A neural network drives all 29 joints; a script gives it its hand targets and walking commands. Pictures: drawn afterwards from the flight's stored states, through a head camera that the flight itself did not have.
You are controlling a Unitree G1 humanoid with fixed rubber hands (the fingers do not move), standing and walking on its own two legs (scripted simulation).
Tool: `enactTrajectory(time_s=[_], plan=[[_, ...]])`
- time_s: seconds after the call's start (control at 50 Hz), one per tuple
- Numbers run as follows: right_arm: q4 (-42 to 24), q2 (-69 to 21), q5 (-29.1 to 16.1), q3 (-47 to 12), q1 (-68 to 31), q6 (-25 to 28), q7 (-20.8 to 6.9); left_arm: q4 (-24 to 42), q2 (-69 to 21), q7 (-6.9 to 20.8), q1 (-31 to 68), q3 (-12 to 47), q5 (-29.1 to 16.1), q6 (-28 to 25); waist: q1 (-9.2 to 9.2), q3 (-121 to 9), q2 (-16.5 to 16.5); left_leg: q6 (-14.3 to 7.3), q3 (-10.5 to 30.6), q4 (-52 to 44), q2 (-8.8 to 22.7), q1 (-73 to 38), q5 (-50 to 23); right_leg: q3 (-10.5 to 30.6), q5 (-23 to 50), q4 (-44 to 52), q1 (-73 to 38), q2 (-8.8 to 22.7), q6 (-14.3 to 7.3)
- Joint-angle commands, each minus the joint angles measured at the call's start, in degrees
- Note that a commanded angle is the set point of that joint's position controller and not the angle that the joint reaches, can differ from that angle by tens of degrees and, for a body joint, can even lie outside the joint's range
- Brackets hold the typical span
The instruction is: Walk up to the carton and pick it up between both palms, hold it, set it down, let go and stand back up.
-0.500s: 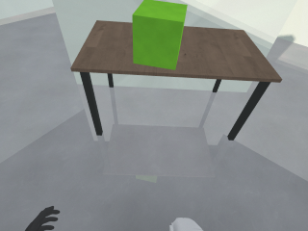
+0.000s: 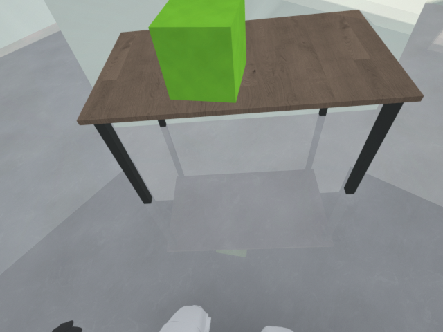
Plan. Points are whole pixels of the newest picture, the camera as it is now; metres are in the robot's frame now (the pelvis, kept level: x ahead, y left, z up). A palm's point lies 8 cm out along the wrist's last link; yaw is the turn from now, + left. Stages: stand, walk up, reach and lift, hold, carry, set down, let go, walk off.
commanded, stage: walk up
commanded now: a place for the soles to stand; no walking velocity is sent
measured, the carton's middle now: (205, 47) +0.97 +0.12 +0.00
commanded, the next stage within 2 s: none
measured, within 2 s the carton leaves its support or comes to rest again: neither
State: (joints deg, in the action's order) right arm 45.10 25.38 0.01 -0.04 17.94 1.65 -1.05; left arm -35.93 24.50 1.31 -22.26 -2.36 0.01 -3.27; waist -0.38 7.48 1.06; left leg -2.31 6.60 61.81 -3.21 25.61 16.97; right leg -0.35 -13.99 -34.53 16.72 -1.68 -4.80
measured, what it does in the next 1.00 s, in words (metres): walks ahead: left foot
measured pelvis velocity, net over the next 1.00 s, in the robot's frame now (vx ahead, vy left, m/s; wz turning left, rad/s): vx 0.18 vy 0.07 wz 0.05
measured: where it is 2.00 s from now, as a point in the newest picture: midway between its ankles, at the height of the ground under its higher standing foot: (240, 307)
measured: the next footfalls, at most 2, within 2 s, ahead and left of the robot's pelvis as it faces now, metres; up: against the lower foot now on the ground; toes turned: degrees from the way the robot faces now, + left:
left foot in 0.48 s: +0.17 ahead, +0.18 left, +0.00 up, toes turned -1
right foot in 1.06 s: +0.35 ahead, -0.05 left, +0.00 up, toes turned +4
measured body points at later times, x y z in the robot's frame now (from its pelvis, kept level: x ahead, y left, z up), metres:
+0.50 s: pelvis +0.08 +0.07 -0.01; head +0.11 +0.09 +0.44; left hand +0.13 +0.39 -0.11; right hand +0.20 -0.24 -0.11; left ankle +0.13 +0.18 -0.74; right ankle +0.06 -0.04 -0.73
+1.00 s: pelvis +0.18 +0.07 -0.01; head +0.17 +0.10 +0.43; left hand +0.26 +0.39 -0.11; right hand +0.22 -0.26 -0.09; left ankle +0.13 +0.18 -0.73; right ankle +0.26 -0.07 -0.70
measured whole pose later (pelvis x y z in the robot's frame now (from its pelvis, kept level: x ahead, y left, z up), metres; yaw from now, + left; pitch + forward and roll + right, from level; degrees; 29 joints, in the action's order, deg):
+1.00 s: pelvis +0.18 +0.07 -0.01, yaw +3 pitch -7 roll +1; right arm 45.9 24.4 0.0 0.0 24.4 5.8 -0.5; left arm -35.9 26.5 1.3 -19.2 -2.4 0.0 -0.5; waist -0.7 5.9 -5.2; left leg -1.2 2.5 38.1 -2.6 6.0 25.5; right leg 6.1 -17.5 -52.7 24.7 -0.9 -2.4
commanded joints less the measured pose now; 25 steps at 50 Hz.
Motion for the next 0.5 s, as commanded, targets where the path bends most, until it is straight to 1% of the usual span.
enactTrajectory(time_s=[0.0,0.02,0.04,0.06,0.08,0.1,0.12,0.14,0.16,0.18,0.2,0.22,0.24,0.26,0.28,0.3,0.32,0.34,0.36,0.38,0.4,0.42,0.44,0.46,0.48], plan=[[1.0,10.8,-0.4,6.2,9.0,-0.5,-0.1,0.2,12.5,-1.9,-0.9,-6.4,0.4,-2.4,1.12,-4.7,-9.6,1.2,1.8,-1.7,1.7,5.9,-6.8,16.0,2.9,23.5,-11.2,11.1,14.1],[0.9,11.2,-0.2,6.3,7.9,-0.7,0.0,0.2,13.2,-1.9,-1.2,-6.6,0.4,-2.2,0.7,-4.2,-9.1,1.4,2.0,-1.6,2.3,6.6,-7.4,16.1,-1.2,23.7,-10.5,11.2,13.3],[0.9,11.2,0.0,6.2,6.0,-0.8,-0.1,0.2,12.5,-1.8,-1.1,-6.4,0.8,-2.3,-0.02,-3.5,-7.7,1.6,2.6,-1.5,2.9,8.2,-8.0,16.5,-5.9,24.0,-9.7,11.9,10.8],[0.5,11.6,0.4,6.3,5.3,-0.9,-0.1,0.4,12.6,-1.7,-0.9,-6.4,1.0,-2.3,-0.18,-3.3,-5.4,1.5,3.6,-1.2,3.0,9.5,-8.3,17.9,-14.0,25.2,-10.3,12.6,9.5],[0.2,12.0,0.3,6.2,4.9,-0.7,-0.2,0.1,12.3,-1.6,-1.8,-6.5,0.9,-2.4,-0.48,-3.1,-5.3,1.7,3.5,-2.3,3.2,10.2,-8.6,17.9,-16.3,25.4,-11.8,12.7,8.8],[-0.1,11.7,0.5,6.1,4.6,-0.5,-0.2,-0.1,12.1,-1.6,-1.7,-6.3,1.1,-2.5,-0.52,-2.2,-5.6,1.7,4.0,-2.1,3.6,12.1,-7.8,19.3,-18.3,25.7,-12.1,13.8,7.2],[-0.1,12.7,0.4,6.4,5.1,-0.3,-0.2,0.0,12.1,-1.6,-2.1,-6.4,0.9,-2.4,-0.69,-3.0,-5.0,1.8,4.2,-3.8,3.5,13.1,-8.0,18.4,-15.8,24.5,-14.6,13.0,7.8],[-0.2,12.1,0.6,6.1,3.8,-0.3,-0.3,-0.6,12.6,-1.8,-3.5,-6.3,0.7,-2.5,-1.21,-2.4,-5.3,1.3,3.9,-2.6,3.2,14.0,-7.2,19.8,-13.2,24.1,-15.9,14.5,7.8],[-0.6,12.4,0.8,6.0,3.0,0.0,-0.2,-0.9,12.4,-1.7,-3.6,-6.4,0.6,-2.5,-1.4,-3.4,-4.8,1.6,4.1,-4.4,4.2,14.4,-5.9,19.8,-13.8,23.3,-17.0,14.7,6.0],[-0.9,12.2,0.7,6.0,3.1,0.3,-0.3,-1.0,12.6,-1.8,-4.3,-6.7,0.8,-2.5,-1.72,-3.0,-5.3,1.1,3.9,-5.7,4.2,15.0,-5.6,19.8,-9.5,22.4,-18.2,15.0,6.6],[-1.5,11.9,1.0,5.7,2.5,0.4,-0.4,-1.0,12.6,-1.7,-4.3,-6.6,0.7,-2.4,-1.72,-4.9,-5.3,1.3,3.2,-7.5,4.3,14.1,-3.6,18.0,-5.6,21.2,-19.3,15.2,4.9],[-1.8,11.9,1.0,5.8,1.9,0.3,-0.4,-0.8,12.8,-1.8,-4.7,-6.9,1.0,-2.2,-2.28,-6.2,-5.2,1.3,2.1,-8.6,3.8,14.8,-1.7,18.3,-3.1,19.4,-21.9,14.8,3.8],[-2.1,11.8,1.3,5.6,1.0,0.7,-0.4,-1.2,11.9,-1.7,-5.8,-6.6,0.9,-2.2,-2.93,-6.2,-4.9,1.5,1.1,-9.8,4.4,14.9,-0.6,16.5,1.4,18.0,-22.0,14.9,2.2],[-3.0,11.0,1.5,5.3,-0.2,0.9,-0.4,-1.4,13.3,-1.9,-6.5,-7.0,1.0,-2.2,-3.53,-6.2,-5.1,1.4,0.1,-11.8,4.8,15.1,2.2,17.2,5.8,16.2,-22.8,16.3,0.3],[-3.5,10.2,1.8,5.0,-1.1,1.3,-0.3,-1.7,12.3,-1.9,-7.3,-6.8,1.0,-2.1,-3.46,-5.5,-5.9,1.1,-0.7,-13.6,5.4,15.9,5.0,17.2,10.9,14.9,-23.5,16.9,-1.4],[-3.8,10.7,1.8,5.0,-1.7,1.6,-0.3,-1.5,12.9,-1.7,-6.7,-7.2,0.9,-1.8,-3.78,-7.0,-5.7,1.1,-1.0,-15.3,5.4,14.6,7.4,16.2,12.9,13.2,-24.7,17.2,-3.0],[-4.3,10.6,2.0,5.1,-1.9,1.9,-0.2,-0.4,13.3,-1.7,-5.7,-7.4,1.1,-1.7,-3.16,-9.4,-6.8,0.6,-1.7,-17.6,6.5,12.7,9.6,16.3,14.3,11.6,-25.7,18.2,-4.7],[-4.7,10.1,1.9,5.0,-2.2,2.5,-0.3,-0.2,13.8,-1.6,-5.1,-7.2,1.2,-1.4,-3.26,-9.9,-7.2,-0.1,-2.4,-20.7,7.0,10.1,10.1,15.8,18.4,10.1,-25.0,19.2,-6.2],[-4.6,9.6,1.8,4.7,-2.5,3.1,-0.2,0.4,13.6,-1.6,-4.5,-7.1,1.1,-1.3,-3.35,-10.2,-7.9,-0.7,-3.3,-25.7,7.3,6.9,10.1,14.6,22.7,7.8,-23.4,18.9,-6.7],[-3.5,9.2,1.6,5.0,0.1,3.7,-0.2,1.2,14.2,-1.3,-1.9,-6.9,1.1,-1.0,-1.22,-11.4,-7.5,-1.4,-3.7,-30.7,7.3,0.5,5.6,11.6,22.8,5.7,-20.1,17.6,-6.6],[-1.4,9.4,1.3,5.1,5.8,4.6,0.1,2.0,13.6,-1.0,1.8,-6.6,0.5,-0.7,2.57,-13.1,-5.2,-2.1,-3.8,-42.1,6.2,-11.2,-1.2,7.3,21.7,-2.3,-14.8,14.4,-5.5],[1.0,11.6,1.9,6.7,12.7,5.5,0.8,2.5,10.6,-0.7,2.6,-5.3,0.6,-0.6,5.45,-15.8,0.5,-1.7,0.9,-43.5,6.0,-23.5,-7.9,4.0,16.0,-16.4,-5.7,9.7,-2.2],[0.9,17.0,1.8,9.0,13.9,5.7,1.7,3.4,6.0,-0.4,-0.7,-3.4,0.5,-0.6,5.33,-15.3,11.1,-2.4,15.9,-42.0,14.1,-31.9,-8.0,1.8,-2.6,-24.7,10.2,3.0,1.8],[-0.4,18.4,1.7,9.0,12.9,5.4,2.2,2.9,5.8,-0.2,-3.0,-3.0,0.2,0.0,3.99,-14.5,9.9,-4.8,33.9,-41.1,22.8,-37.4,-6.1,2.7,-16.9,-30.4,23.8,-2.1,3.9],[-0.6,18.1,0.6,8.8,11.6,4.8,2.4,2.1,10.5,-0.5,-1.2,-4.2,0.6,0.8,4.64,-9.3,2.8,-7.7,37.9,-44.8,24.4,-29.7,8.5,5.2,-15.3,-29.5,25.4,-0.4,2.9]])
